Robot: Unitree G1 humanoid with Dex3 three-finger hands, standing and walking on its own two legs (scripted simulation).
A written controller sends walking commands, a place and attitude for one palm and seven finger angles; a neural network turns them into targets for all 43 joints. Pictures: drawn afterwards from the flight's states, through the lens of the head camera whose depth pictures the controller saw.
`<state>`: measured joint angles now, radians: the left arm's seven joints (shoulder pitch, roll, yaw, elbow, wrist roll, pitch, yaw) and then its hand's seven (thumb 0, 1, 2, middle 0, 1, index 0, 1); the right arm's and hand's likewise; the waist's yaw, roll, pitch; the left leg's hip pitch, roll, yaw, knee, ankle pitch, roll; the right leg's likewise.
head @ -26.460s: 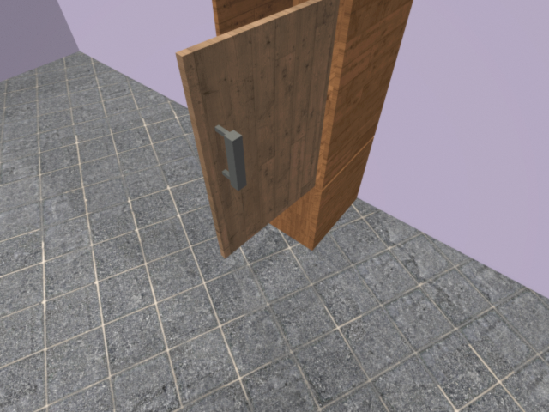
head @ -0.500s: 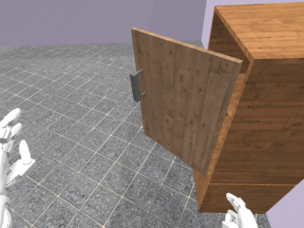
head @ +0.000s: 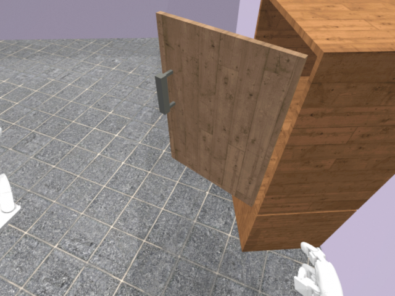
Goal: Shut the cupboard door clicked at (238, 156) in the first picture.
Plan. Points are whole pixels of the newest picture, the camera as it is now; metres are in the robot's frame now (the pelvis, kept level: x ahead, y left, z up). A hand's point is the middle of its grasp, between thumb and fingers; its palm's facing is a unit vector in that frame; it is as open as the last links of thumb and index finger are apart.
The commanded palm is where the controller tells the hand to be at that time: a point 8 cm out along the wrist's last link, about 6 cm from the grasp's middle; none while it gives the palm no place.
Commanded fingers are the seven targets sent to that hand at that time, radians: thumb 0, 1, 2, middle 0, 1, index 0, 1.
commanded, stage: step back with the hand held close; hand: left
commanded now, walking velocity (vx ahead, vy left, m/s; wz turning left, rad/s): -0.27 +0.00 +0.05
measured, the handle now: (167, 91) +0.69 +0.14 +0.04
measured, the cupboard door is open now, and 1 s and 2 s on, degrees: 49 49 49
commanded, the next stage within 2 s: stop stepping back and stand still in 1.02 s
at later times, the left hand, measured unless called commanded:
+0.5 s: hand out of the picture +0.10 +0.27 +0.18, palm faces +0.50 -0.73 -0.46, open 7.4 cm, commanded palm +0.04 +0.30 +0.19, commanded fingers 0.00 0.90 0.90 -0.20 -0.30 -0.20 -0.30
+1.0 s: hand out of the picture +0.01 +0.26 +0.19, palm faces +0.55 -0.76 -0.36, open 7.5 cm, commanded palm -0.05 +0.29 +0.19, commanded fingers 0.00 0.90 0.90 -0.20 -0.30 -0.20 -0.30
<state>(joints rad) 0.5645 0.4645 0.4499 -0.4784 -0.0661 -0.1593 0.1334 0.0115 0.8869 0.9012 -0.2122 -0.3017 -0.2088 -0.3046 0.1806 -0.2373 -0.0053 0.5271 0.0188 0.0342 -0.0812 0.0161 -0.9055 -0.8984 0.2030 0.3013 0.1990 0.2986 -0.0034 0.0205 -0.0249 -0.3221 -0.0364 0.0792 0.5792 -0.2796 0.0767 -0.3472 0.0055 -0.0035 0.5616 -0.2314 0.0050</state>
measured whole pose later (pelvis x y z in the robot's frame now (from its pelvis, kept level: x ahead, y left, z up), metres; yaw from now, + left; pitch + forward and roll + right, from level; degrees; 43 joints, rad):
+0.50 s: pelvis -0.08 -0.01 -0.01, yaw +4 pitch +0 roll -2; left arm 0.50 0.42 0.46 -0.51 -0.02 -0.27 0.15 0.01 0.89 0.90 -0.21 -0.30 -0.21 -0.30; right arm 0.21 -0.23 0.00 0.58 0.00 -0.06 -0.06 0.02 -0.90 -0.90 0.21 0.30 0.20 0.30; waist 0.00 0.00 0.01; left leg -0.50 -0.02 0.04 0.70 -0.30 0.06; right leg -0.44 0.04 0.04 0.63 -0.20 0.01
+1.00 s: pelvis -0.17 -0.02 +0.00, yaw +5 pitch +2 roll -2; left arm 0.43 0.41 0.41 -0.53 -0.03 -0.27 0.16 0.01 0.88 0.90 -0.21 -0.30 -0.21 -0.30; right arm 0.14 -0.16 0.00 0.66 0.00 -0.09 -0.08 0.02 -0.90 -0.90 0.21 0.30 0.20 0.30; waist 0.04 -0.05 -0.04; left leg -0.45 0.04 0.10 0.54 -0.13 0.05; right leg -0.27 0.06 0.12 0.58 -0.32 0.02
